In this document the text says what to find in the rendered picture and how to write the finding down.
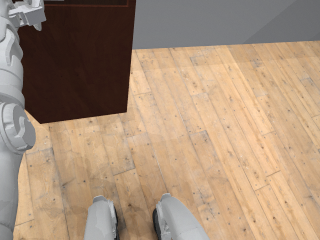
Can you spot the left robot forearm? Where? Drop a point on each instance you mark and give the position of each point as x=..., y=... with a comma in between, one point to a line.
x=11, y=68

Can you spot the right robot foot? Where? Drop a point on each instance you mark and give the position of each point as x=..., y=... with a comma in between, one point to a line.
x=156, y=224

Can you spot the robot right thigh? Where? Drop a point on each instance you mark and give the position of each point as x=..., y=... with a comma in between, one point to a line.
x=181, y=222

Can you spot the left robot hand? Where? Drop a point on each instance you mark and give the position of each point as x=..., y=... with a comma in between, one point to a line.
x=21, y=13

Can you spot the cabinet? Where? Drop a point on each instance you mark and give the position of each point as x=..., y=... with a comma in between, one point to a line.
x=78, y=65

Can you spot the left robot upper arm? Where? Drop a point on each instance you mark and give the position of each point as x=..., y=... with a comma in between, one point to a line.
x=17, y=134

